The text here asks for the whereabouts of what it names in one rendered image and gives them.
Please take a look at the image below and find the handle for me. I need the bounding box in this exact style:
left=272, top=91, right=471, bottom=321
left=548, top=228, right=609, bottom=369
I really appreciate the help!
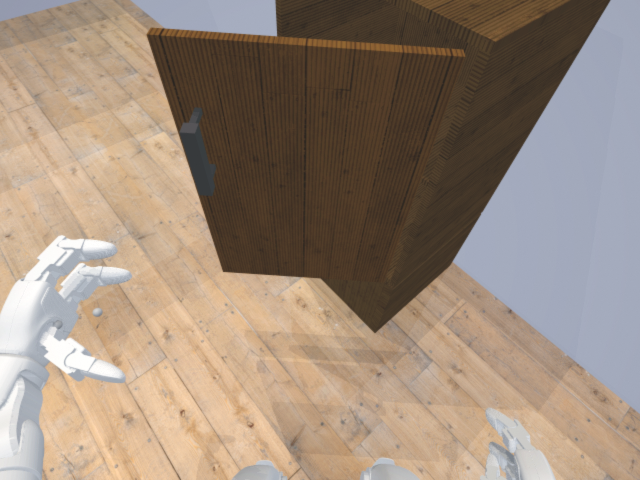
left=179, top=107, right=216, bottom=196

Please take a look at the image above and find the cupboard door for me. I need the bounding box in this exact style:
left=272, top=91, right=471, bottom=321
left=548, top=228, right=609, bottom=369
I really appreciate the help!
left=146, top=28, right=465, bottom=283

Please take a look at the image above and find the right robot hand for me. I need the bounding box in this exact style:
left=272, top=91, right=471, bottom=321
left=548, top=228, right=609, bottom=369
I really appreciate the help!
left=480, top=408, right=556, bottom=480

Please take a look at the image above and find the robot left forearm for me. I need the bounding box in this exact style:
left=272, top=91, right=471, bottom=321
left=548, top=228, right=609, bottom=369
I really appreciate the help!
left=0, top=353, right=50, bottom=480

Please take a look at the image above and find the robot right shin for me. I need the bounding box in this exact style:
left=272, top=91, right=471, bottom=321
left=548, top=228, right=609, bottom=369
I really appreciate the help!
left=371, top=458, right=395, bottom=468

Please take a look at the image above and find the left robot hand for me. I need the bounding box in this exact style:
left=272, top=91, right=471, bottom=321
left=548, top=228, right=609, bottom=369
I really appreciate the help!
left=0, top=235, right=132, bottom=383

